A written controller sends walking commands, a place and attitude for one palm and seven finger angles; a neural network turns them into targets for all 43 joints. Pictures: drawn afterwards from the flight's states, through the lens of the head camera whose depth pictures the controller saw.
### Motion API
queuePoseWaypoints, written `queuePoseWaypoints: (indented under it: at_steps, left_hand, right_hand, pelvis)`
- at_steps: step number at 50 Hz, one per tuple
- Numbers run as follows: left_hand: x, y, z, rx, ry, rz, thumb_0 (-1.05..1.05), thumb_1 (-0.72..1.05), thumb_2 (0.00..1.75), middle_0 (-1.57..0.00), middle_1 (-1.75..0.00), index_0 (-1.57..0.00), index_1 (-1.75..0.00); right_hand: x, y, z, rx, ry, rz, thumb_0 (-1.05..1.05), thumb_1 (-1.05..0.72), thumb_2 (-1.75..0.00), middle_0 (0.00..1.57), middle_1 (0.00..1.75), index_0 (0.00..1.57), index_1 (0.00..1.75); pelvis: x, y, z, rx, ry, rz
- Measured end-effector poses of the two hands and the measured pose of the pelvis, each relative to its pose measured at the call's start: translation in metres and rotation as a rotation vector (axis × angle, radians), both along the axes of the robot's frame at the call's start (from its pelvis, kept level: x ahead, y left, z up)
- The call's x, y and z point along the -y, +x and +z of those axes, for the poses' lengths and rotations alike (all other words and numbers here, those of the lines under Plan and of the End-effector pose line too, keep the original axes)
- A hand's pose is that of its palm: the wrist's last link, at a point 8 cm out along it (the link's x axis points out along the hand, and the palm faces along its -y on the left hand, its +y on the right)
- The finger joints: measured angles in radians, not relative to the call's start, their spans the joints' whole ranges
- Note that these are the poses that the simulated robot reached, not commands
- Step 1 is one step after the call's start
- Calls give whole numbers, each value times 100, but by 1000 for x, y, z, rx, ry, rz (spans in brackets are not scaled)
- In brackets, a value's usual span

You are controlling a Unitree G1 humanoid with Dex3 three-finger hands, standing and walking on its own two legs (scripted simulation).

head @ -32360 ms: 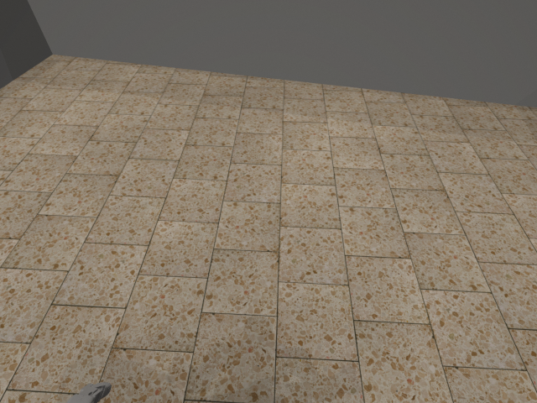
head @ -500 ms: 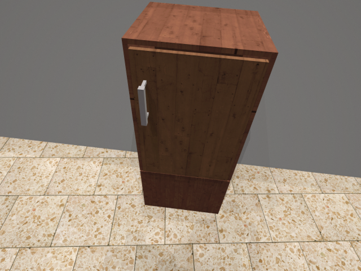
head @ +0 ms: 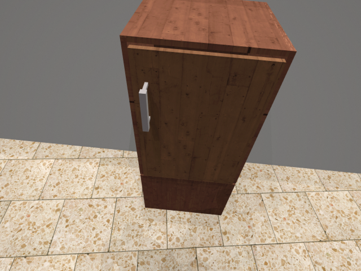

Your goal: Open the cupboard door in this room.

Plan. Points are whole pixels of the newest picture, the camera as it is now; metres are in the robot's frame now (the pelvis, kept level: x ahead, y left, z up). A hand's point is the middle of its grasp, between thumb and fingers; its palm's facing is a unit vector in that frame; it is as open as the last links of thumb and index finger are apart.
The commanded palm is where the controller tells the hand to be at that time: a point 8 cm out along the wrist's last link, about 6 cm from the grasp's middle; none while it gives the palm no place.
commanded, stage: come to a stop and stand still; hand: left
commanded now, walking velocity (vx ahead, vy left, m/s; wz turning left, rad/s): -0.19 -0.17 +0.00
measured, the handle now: (145, 107) +0.54 +0.15 +0.05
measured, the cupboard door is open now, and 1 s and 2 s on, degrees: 0 0 0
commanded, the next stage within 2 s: look again from close up in 0.82 s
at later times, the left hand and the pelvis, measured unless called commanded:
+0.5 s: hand out of the picture +0.04 +0.15 -0.16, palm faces +0.00 -0.97 -0.22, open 7.4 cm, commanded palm none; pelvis -0.02 -0.02 +0.00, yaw -2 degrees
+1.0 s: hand out of the picture -0.08 +0.13 -0.17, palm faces +0.01 -0.99 -0.15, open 7.4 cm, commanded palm none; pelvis -0.04 -0.01 +0.01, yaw -1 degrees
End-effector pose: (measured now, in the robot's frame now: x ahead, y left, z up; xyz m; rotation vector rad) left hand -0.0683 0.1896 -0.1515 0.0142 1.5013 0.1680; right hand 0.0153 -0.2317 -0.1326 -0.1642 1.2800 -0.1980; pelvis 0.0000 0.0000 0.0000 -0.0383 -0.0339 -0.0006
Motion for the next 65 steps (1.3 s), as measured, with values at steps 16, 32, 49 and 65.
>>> queuePoseWaypoints:
  at_steps: [16, 32, 49, 65]
  left_hand:
    - [-37, 113, 20, 216, 141, -153, 1, 92, 90, -20, -30, -19, -30]
    - [-12, 79, 15, 222, 93, -113, 0, 94, 90, -20, -30, -20, -30]
    - [5, -16, 13, 6, 38, -95, 0, 91, 90, -20, -30, -19, -30]
    - [-29, 20, 14, 165, 97, -86, 0, 91, 90, -20, -30, -19, -30]
  right_hand:
    - [10, -18, -8, -45, 19, -80, 0, -92, -90, 20, 30, 20, 30]
    - [2, -69, -3, -130, 64, -54, 0, -91, -90, 20, 30, 19, 30]
    - [-9, -71, -3, -126, 79, -20, 0, -91, -90, 20, 30, 20, 30]
    - [-8, -48, -4, -3, 41, 26, 1, -93, -90, 20, 30, 20, 30]
  pelvis:
    - [13, -10, 2, -8, 37, -52]
    - [24, -32, 8, 0, 23, -25]
    - [14, -39, 10, 0, 24, -29]
    - [0, -44, 5, 1, 38, -4]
